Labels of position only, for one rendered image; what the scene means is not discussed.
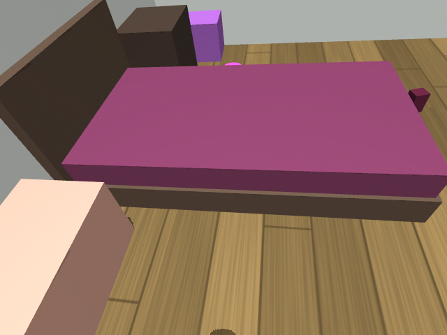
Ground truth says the bed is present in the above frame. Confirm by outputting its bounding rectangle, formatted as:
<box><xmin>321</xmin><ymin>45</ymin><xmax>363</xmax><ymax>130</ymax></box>
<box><xmin>0</xmin><ymin>0</ymin><xmax>447</xmax><ymax>223</ymax></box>

